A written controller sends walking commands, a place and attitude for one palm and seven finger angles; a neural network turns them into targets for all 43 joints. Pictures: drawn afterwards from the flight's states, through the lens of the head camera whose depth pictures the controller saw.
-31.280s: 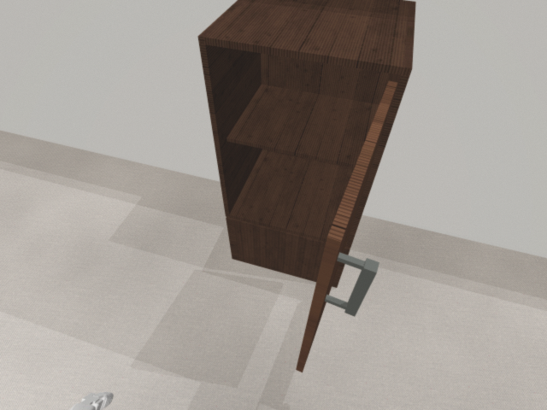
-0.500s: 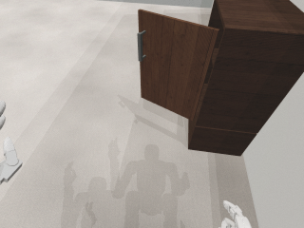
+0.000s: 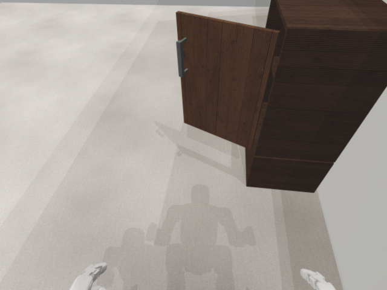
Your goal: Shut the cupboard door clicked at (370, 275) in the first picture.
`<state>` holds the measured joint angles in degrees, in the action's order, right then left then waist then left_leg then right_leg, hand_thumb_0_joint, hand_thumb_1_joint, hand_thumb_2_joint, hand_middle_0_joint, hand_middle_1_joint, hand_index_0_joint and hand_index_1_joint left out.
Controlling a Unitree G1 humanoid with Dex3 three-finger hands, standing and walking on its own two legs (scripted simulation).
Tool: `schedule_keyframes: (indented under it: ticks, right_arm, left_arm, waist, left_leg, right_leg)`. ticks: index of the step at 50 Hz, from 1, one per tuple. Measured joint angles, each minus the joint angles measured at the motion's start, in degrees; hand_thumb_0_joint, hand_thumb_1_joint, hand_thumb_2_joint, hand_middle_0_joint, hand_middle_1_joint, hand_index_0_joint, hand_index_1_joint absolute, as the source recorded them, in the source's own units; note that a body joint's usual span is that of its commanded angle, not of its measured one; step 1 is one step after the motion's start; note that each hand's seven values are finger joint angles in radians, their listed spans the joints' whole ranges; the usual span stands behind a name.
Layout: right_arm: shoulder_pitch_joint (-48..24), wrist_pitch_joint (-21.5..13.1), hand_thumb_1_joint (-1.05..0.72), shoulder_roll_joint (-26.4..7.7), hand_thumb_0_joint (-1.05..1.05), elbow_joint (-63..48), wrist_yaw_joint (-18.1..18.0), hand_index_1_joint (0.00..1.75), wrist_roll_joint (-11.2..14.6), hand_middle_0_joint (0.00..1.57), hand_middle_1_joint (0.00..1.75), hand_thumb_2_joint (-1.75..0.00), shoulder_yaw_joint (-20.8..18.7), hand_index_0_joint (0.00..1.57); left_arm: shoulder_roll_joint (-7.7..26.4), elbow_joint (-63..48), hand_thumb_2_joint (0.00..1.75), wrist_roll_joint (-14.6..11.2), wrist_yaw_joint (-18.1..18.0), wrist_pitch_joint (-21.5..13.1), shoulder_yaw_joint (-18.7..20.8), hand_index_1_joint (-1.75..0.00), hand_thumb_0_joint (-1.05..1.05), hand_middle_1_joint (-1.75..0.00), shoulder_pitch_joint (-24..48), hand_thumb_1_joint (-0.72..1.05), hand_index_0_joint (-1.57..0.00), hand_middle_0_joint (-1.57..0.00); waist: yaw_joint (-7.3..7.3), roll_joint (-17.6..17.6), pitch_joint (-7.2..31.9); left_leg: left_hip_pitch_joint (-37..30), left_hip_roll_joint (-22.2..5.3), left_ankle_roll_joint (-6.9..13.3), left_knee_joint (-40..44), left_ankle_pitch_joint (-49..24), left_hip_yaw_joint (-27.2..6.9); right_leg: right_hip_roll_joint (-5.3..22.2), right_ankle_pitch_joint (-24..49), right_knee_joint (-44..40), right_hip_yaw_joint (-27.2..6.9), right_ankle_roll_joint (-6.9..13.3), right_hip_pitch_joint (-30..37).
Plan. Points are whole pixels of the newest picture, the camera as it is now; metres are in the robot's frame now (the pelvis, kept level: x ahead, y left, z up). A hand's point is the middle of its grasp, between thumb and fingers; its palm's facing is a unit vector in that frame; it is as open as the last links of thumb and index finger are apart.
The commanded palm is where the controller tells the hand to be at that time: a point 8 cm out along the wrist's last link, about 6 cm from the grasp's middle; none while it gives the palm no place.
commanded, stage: let the arm hang, fingers relaxed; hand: left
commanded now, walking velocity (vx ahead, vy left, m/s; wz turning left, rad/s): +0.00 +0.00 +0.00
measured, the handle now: (183, 57) +1.02 +0.08 -0.02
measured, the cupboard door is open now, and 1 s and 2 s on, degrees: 66 66 66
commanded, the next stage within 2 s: look to check the result in 0.88 s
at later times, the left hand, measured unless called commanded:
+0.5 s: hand out of the picture -0.06 +0.18 -0.16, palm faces +0.00 -0.98 -0.19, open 7.3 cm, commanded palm none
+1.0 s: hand out of the picture -0.02 +0.18 -0.17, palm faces -0.01 -0.98 -0.19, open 7.3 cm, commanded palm none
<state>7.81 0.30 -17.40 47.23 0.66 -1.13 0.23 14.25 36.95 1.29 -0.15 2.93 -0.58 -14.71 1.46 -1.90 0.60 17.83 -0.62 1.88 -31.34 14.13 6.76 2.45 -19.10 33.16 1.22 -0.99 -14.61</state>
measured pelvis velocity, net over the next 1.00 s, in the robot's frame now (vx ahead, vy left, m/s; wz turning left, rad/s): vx -0.01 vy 0.01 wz -0.02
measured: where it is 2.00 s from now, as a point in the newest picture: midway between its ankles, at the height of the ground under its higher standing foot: outside the picture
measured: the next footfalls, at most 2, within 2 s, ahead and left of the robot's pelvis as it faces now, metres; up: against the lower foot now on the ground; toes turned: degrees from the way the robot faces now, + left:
none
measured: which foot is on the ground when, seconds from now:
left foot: down 0.00-1.00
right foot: down 0.00-1.00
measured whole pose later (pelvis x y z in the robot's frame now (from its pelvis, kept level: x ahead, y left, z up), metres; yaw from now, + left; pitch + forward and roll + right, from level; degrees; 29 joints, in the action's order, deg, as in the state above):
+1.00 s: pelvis -0.01 +0.01 +0.01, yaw -1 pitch -1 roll +0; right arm 17.0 0.4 -9.1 64.1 -1.6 -0.6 -1.1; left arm 9.1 64.7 1.2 -1.8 0.1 0.3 -18.1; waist 0.8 0.5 -2.1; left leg 11.9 0.0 2.8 -21.9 9.2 7.8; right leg 2.4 -13.3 23.2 0.4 -1.8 -8.8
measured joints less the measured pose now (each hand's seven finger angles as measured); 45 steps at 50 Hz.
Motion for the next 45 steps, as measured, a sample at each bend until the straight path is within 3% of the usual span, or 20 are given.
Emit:
schedule_keyframes:
  ticks: [3, 7, 16, 33, 45]
  right_arm:
    - [2.21, 0.89, -0.91, 1.84, 0.0, 3.65, -0.2, 0.3, -0.08, 0.2, 0.3, -0.9, 0.57, 0.2]
    - [6.16, 1.86, -0.91, 4.79, 0.0, 9.56, -0.8, 0.3, -0.08, 0.2, 0.3, -0.9, 0.78, 0.2]
    - [11.02, 1.64, -0.91, 8.0, 0.0, 16.76, -1.97, 0.3, 0.54, 0.2, 0.3, -0.9, 0.03, 0.2]
    - [10.64, 0.41, -0.91, 11.23, 0.0, 17.13, -2.23, 0.3, 0.49, 0.2, 0.3, -0.9, -0.62, 0.2]
    - [9.74, 0.17, -0.91, 9.54, 0.0, 16.66, -2.25, 0.3, 0.51, 0.2, 0.3, -0.9, -1.15, 0.2]
  left_arm:
    - [-3.62, 10.32, 0.9, -0.29, -0.14, 0.53, -1.78, -0.29, 0.01, -0.3, -1.25, 0.92, -0.2, -0.2]
    - [-2.61, 17.98, 0.9, -0.46, -1.28, -0.54, 0.61, -0.3, -0.01, -0.31, -2.62, 1.0, -0.21, -0.21]
    - [-3.18, 28.1, 0.9, -0.51, -1.24, -1.5, 0.44, -0.3, 0.0, -0.3, -6.76, 0.95, -0.2, -0.2]
    - [-7.76, 27.43, 0.9, -0.09, -1.96, -2.73, 0.4, -0.29, 0.0, -0.3, -3.57, 0.91, -0.2, -0.2]
    - [-6.23, 27.28, 0.9, -0.04, -1.81, -2.88, 0.71, -0.3, 0.01, -0.3, -3.44, 0.92, -0.2, -0.2]
  waist:
    - [0.34, 2.57, -1.58]
    - [-0.84, 4.48, -2.83]
    - [-1.18, 2.44, -4.06]
    - [-0.54, 2.15, -1.45]
    - [-0.63, 2.56, -1.99]
  left_leg:
    - [-1.61, -0.11, -0.17, 1.98, -1.12, -0.14]
    - [-2.66, -0.66, -0.52, 4.37, -2.65, -1.17]
    - [-4.96, -0.42, 0.04, 7.87, -4.38, -0.47]
    - [-5.53, 0.68, 0.97, 8.76, -4.85, 0.93]
    - [-5.69, 0.61, 0.91, 9.16, -4.89, 0.98]
  right_leg:
    - [-0.25, 1.08, -2.01, 0.17, 0.05, 1.66]
    - [-1.06, 3.24, -6.06, 1.25, 0.57, 3.77]
    - [-1.02, 5.86, -10.48, 0.63, 0.07, 6.19]
    - [0.13, 5.55, -9.01, -0.75, -0.82, 5.28]
    - [0.03, 5.77, -9.66, -0.82, -0.8, 5.51]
